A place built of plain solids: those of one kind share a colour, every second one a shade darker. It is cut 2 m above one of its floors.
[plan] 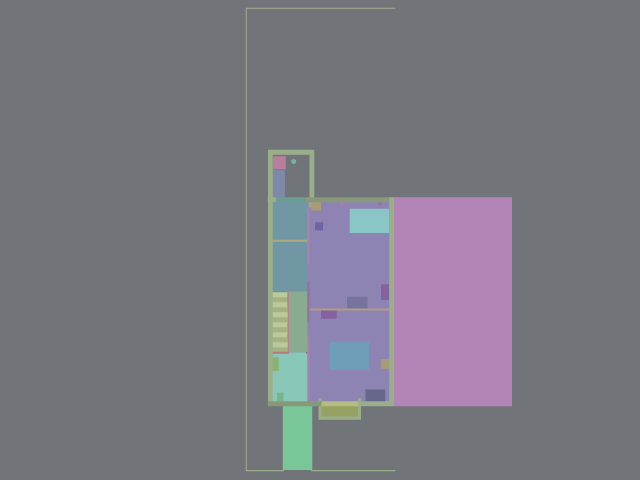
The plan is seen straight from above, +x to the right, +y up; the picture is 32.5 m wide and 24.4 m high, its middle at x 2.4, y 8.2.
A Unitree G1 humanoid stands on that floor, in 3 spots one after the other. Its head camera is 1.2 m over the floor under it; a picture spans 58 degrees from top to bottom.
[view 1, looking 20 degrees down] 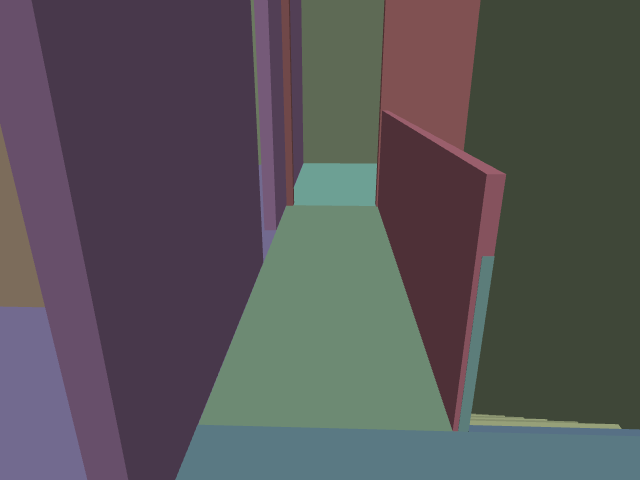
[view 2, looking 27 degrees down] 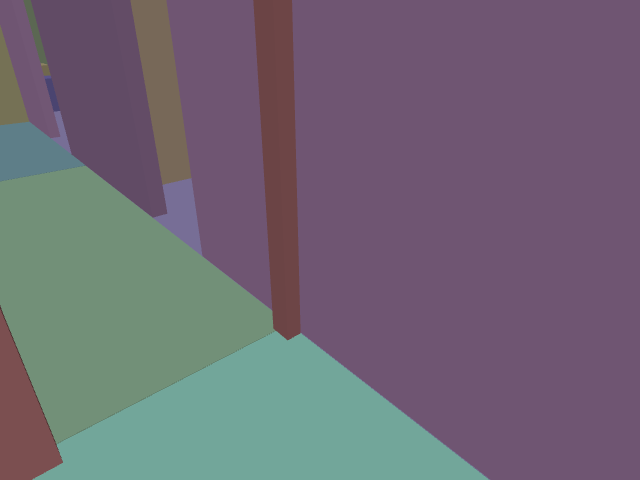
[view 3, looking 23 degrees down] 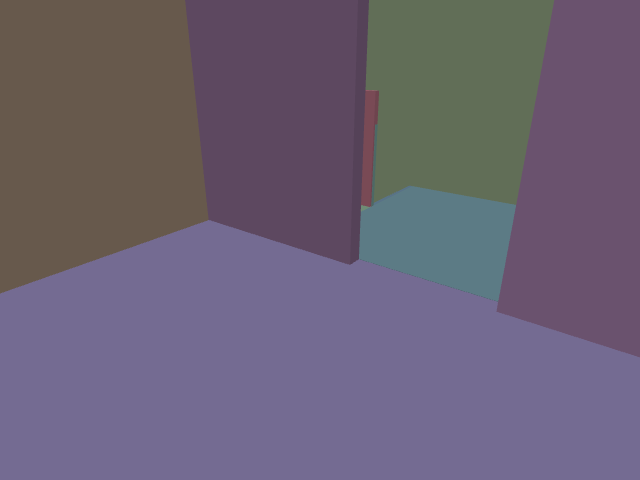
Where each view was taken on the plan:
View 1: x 1.26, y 6.85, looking -88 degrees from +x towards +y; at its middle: upper_floor_landing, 3.51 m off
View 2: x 0.85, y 1.25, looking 49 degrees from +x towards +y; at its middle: landing_wall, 1.55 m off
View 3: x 3.91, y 7.37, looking -143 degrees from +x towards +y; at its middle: landing_wall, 2.79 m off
